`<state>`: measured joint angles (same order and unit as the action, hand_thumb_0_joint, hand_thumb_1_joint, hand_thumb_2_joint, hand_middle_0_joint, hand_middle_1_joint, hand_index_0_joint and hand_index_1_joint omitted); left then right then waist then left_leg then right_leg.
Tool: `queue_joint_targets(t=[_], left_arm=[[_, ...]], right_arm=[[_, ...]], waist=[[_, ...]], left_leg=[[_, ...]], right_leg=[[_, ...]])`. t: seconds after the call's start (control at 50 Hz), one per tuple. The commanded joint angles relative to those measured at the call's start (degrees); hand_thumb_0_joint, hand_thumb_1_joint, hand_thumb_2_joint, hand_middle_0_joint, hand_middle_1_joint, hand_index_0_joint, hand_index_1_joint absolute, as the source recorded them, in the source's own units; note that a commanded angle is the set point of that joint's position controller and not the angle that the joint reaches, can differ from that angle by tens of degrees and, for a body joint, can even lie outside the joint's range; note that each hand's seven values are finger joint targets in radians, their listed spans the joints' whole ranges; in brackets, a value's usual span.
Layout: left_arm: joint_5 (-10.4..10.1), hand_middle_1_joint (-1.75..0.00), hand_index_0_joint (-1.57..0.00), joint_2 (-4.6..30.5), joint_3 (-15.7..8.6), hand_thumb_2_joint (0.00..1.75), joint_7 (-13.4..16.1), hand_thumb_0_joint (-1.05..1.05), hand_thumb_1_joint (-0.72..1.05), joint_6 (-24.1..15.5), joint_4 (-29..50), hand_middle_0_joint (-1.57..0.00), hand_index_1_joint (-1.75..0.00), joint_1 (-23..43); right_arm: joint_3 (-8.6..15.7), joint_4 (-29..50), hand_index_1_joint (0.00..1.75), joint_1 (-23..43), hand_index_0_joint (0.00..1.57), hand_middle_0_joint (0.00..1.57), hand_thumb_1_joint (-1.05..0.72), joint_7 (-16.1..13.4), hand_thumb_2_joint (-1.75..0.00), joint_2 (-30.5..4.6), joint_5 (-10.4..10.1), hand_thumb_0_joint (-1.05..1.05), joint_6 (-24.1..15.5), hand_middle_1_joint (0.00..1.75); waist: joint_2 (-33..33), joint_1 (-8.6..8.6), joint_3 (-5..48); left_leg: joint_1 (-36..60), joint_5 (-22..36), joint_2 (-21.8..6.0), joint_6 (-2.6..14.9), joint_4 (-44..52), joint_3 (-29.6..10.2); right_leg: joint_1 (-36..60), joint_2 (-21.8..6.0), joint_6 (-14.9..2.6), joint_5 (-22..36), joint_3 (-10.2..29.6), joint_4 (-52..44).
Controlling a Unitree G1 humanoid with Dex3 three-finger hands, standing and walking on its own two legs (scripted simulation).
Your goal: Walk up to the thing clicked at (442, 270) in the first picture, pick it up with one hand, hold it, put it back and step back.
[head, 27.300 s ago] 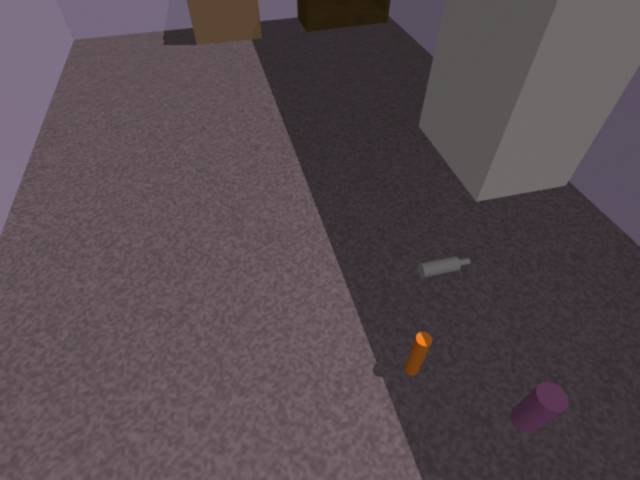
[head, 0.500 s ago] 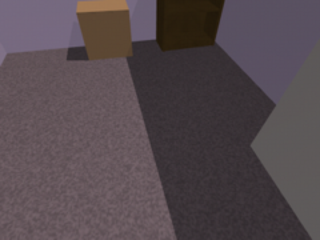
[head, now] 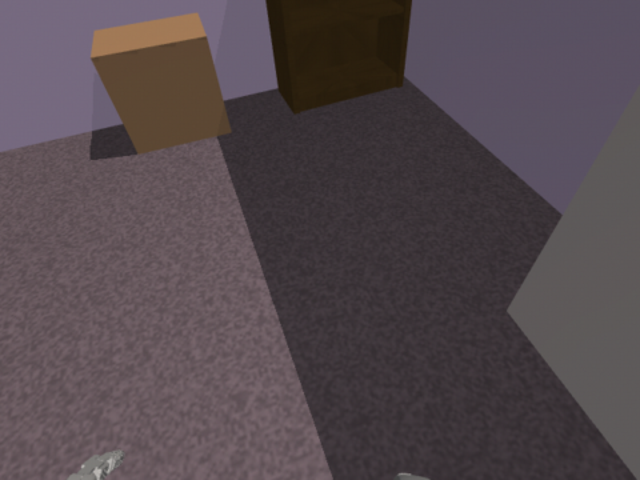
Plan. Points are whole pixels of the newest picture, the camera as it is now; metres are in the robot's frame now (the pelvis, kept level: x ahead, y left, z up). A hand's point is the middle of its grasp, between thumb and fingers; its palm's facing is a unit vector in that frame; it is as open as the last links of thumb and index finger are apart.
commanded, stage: walk up
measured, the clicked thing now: out of the picture -0.31 -0.61 -0.72
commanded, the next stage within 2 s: none
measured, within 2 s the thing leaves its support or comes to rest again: neither
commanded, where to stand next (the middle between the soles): +0.98 +0.00 m, yaw +0 degrees
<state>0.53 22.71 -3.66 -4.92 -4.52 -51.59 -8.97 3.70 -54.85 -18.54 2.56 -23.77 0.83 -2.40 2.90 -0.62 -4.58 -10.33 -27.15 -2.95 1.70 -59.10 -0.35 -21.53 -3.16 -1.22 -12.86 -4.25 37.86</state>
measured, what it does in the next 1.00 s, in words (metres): walks ahead: left foot, then right foot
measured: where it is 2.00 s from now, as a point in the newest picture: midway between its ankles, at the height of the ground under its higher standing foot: (333, 279)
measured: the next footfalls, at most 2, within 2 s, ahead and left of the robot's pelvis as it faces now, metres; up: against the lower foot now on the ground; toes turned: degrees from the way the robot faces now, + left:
left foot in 0.34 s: +0.34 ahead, +0.15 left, +0.00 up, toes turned +6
right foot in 0.76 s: +0.54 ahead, -0.13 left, +0.00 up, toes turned -6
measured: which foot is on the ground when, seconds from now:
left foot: up 0.00-0.32, down 0.34-0.78, up 0.80-1.00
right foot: down 0.00-0.36, up 0.38-0.74, down 0.76-1.00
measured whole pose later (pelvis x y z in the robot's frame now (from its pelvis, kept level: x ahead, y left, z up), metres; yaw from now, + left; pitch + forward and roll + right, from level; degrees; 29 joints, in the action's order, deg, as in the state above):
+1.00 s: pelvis +0.49 -0.01 +0.02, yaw +0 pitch -2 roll +0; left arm 0.6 22.1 -2.2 -3.0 -5.3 -48.8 -16.0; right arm 3.1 -50.0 -15.6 3.6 -24.6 0.5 -3.0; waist 3.7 1.2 -4.3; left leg -27.1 -19.7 -2.9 0.9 -54.7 -0.4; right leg -12.6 -2.0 -1.8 -14.2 -5.8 28.8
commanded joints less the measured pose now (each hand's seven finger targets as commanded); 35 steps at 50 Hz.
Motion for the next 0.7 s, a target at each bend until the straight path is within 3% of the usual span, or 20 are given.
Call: queue_joint_targets(t=[0.0,0.04,0.06,0.12,0.16,0.2,0.24,0.26,0.3,0.32,0.34,0.36,0.38,0.4,0.44,0.46,0.48,0.56,0.62,0.68], left_arm=[[-0.84,-0.3,-0.2,17.32,-4.63,0.9,2.5,0.0,0.9,-0.54,3.17,-0.2,-0.3,-4.28],[-0.63,-0.3,-0.2,15.51,-4.13,0.9,2.42,0.0,0.9,-1.2,3.53,-0.2,-0.3,-3.69],[-0.5,-0.3,-0.2,15.45,-4.07,0.9,2.43,0.0,0.9,-1.48,4.02,-0.2,-0.3,-4.09],[-0.17,-0.3,-0.2,16.25,-4.39,0.9,2.14,0.0,0.9,-1.84,5.27,-0.2,-0.3,-4.68],[0.18,-0.3,-0.2,16.65,-4.59,0.9,1.93,0.0,0.9,-2.02,6.06,-0.2,-0.3,-5.05],[0.13,-0.3,-0.2,16.37,-4.28,0.9,1.75,0.0,0.9,-1.83,5.85,-0.2,-0.3,-6.66],[0.14,-0.3,-0.2,17.34,-4.13,0.9,1.69,0.0,0.9,-1.65,6.45,-0.2,-0.3,-6.02],[0.08,-0.3,-0.2,17.65,-4.06,0.9,1.8,0.0,0.9,-1.43,6.7,-0.2,-0.3,-4.55],[0.1,-0.3,-0.2,14.09,-2.5,0.9,2.19,0.0,0.9,-1.02,6.77,-0.2,-0.3,-7.0],[-0.51,-0.3,-0.2,9.97,-1.13,0.9,2.53,0.0,0.9,-0.87,7.3,-0.2,-0.3,-9.19],[-1.45,-0.3,-0.2,10.82,-1.6,0.9,3.01,0.0,0.9,-0.59,7.45,-0.2,-0.3,-10.73],[-0.63,-0.3,-0.2,15.86,-2.18,0.9,3.74,0.0,0.9,-0.46,6.25,-0.2,-0.3,-8.21],[-0.76,-0.3,-0.2,16.66,-1.9,0.9,3.62,0.0,0.9,-0.44,5.37,-0.2,-0.3,-8.25],[-1.19,-0.3,-0.2,15.63,-1.98,0.9,3.36,0.0,0.9,-0.43,4.0,-0.2,-0.3,-10.74],[-1.18,-0.3,-0.2,14.48,-2.02,0.9,2.68,0.0,0.9,-0.05,2.18,-0.2,-0.3,-12.53],[-0.96,-0.3,-0.2,13.71,-2.01,0.9,2.15,0.0,0.9,0.2,1.94,-0.2,-0.3,-12.75],[-0.79,-0.3,-0.2,13.1,-1.84,0.9,1.72,0.0,0.9,0.37,2.28,-0.2,-0.3,-12.19],[0.14,-0.3,-0.2,12.02,-1.85,0.9,0.38,0.0,0.9,0.73,4.59,-0.2,-0.3,-5.37],[0.01,-0.3,-0.2,11.28,-2.31,0.9,-0.18,0.0,0.9,0.55,4.76,-0.2,-0.3,-2.89],[0.05,-0.3,-0.2,11.49,-2.86,0.9,-0.08,0.0,0.9,0.3,3.88,-0.2,-0.3,-3.74]], right_arm=[[2.9,5.46,0.3,1.34,0.2,0.2,-0.9,-0.37,-0.9,-13.12,-1.17,0.0,-2.18,0.3],[3.18,4.26,0.3,-1.88,0.2,0.2,-0.9,0.73,-0.9,-11.96,-0.49,0.0,-1.75,0.3],[3.39,4.35,0.3,-1.75,0.2,0.2,-0.9,1.2,-0.9,-11.5,-0.17,0.0,-1.48,0.3],[3.48,6.36,0.3,2.58,0.2,0.2,-0.9,2.15,-0.9,-10.85,0.42,0.0,-1.46,0.3],[3.28,8.05,0.3,5.73,0.2,0.2,-0.9,2.48,-0.9,-9.84,0.72,0.0,-1.87,0.3],[3.46,8.67,0.3,8.64,0.2,0.2,-0.9,2.66,-0.9,-9.33,0.71,0.0,-2.25,0.3],[3.82,8.7,0.3,8.41,0.2,0.2,-0.9,2.59,-0.9,-9.84,0.54,0.0,-2.58,0.3],[4.09,7.93,0.3,5.54,0.2,0.2,-0.9,2.36,-0.9,-10.17,0.64,0.0,-2.74,0.3],[5.68,4.48,0.3,-5.55,0.2,0.2,-0.9,1.31,-0.9,-14.06,1.14,0.0,-3.34,0.3],[7.13,3.69,0.3,-12.68,0.2,0.2,-0.9,0.39,-0.9,-18.6,2.29,0.0,-3.52,0.3],[7.36,6.26,0.3,-10.21,0.2,0.2,-0.9,0.01,-0.9,-21.48,1.12,0.0,-3.76,0.3],[7.62,7.03,0.3,-6.98,0.2,0.2,-0.9,-0.05,-0.9,-21.7,-0.94,0.0,-3.53,0.3],[6.47,8.16,0.3,-2.93,0.2,0.2,-0.9,-0.42,-0.9,-19.23,-1.16,0.0,-3.38,0.3],[5.46,8.96,0.3,-0.42,0.2,0.2,-0.9,-0.62,-0.9,-17.23,-1.11,0.0,-3.44,0.3],[4.13,9.06,0.3,0.61,0.2,0.2,-0.9,-0.67,-0.9,-14.36,-1.23,0.0,-4.0,0.3],[4.05,9.18,0.3,1.07,0.2,0.2,-0.9,-0.61,-0.9,-14.36,-0.93,0.0,-4.23,0.3],[4.02,9.62,0.3,0.81,0.2,0.2,-0.9,-0.61,-0.9,-14.44,-0.7,0.0,-4.36,0.3],[4.41,10.32,0.3,0.4,0.2,0.2,-0.9,-0.41,-0.9,-16.04,-0.54,0.0,-4.5,0.3],[4.25,10.59,0.3,1.05,0.2,0.2,-0.9,-0.21,-0.9,-15.62,-0.72,0.0,-4.28,0.3],[4.23,11.13,0.3,2.68,0.2,0.2,-0.9,-0.43,-0.9,-15.86,-0.78,0.0,-3.7,0.3]], waist=[[-10.22,2.76,-0.36],[-11.19,1.51,-0.69],[-12.02,1.45,-1.04],[-11.58,2.14,-1.05],[-10.7,3.02,-0.12],[-9.22,3.94,0.03],[-8.77,3.0,1.24],[-8.24,0.79,2.36],[3.4,-4.6,8.3],[15.34,-7.67,11.96],[14.44,-5.94,11.24],[5.51,-5.15,9.4],[1.05,-3.07,5.64],[2.28,-1.13,4.71],[5.21,0.71,2.51],[5.82,0.83,2.87],[6.2,0.64,2.9],[5.95,-0.97,0.38],[5.15,-0.56,0.28],[3.7,1.23,1.77]], left_leg=[[-23.31,7.32,-3.55,1.09,-7.27,-3.91],[-19.6,11.66,-3.75,-0.06,-2.12,-2.26],[-19.31,12.91,-3.77,-0.71,0.22,-1.08],[-20.04,12.92,-4.4,-2.57,12.1,1.2],[-18.37,15.89,-4.99,-2.46,19.2,1.64],[-16.37,19.91,-3.48,-1.97,23.95,3.7],[-9.54,20.82,-3.02,-1.23,25.02,4.3],[-4.65,20.96,-2.57,-0.94,25.8,5.05],[11.76,13.83,0.52,1.68,28.39,5.12],[18.95,4.16,-9.63,5.54,33.95,-10.08],[21.3,-4.05,-21.62,11.26,45.75,-38.15],[15.27,-5.95,-23.35,14.14,46.53,-39.12],[10.59,-1.24,-20.99,12.48,45.07,-28.74],[9.18,5.42,-18.24,11.11,43.63,-21.23],[2.38,17.1,-14.57,9.07,43.59,-10.11],[1.05,19.56,-13.88,9.27,43.85,-7.63],[1.84,21.34,-13.37,9.65,44.0,-5.92],[1.37,17.73,-13.83,11.79,45.46,-3.35],[-0.53,15.51,-11.3,9.37,44.65,-0.53],[-3.24,15.12,-12.3,8.74,40.31,-0.3]], right_leg=[[11.9,-15.58,-11.34,-22.13,24.31,-27.08],[7.91,-11.61,-10.35,-15.17,15.62,-27.37],[6.67,-11.01,-10.44,-14.08,13.69,-27.73],[7.55,-10.9,-11.57,-12.1,10.07,-27.88],[9.22,-10.92,-11.11,-8.6,8.21,-25.79],[10.81,-9.78,-10.01,-4.98,6.33,-24.21],[7.99,-11.2,-9.7,-4.38,6.86,-22.47],[6.21,-11.38,-9.24,-2.69,6.55,-19.11],[1.33,-5.5,-6.4,9.95,0.94,3.32],[-7.41,-0.49,-3.54,2.72,-1.33,22.22],[-19.19,7.21,-1.97,-16.49,3.68,29.87],[-18.13,2.64,-2.52,-15.72,10.34,34.2],[-17.89,0.74,-2.08,-11.4,11.45,34.03],[-16.68,-0.74,-1.75,-8.58,11.26,31.23],[-11.83,-2.81,-0.85,-6.49,9.5,24.84],[-9.68,-2.82,-0.16,-5.42,8.51,22.71],[-9.74,-3.01,0.42,-4.61,7.16,19.75],[-10.16,-4.45,1.09,-0.26,3.98,7.33],[-4.94,-2.86,0.33,6.37,1.9,-0.24],[3.36,-1.69,-0.25,6.31,0.25,-2.4]])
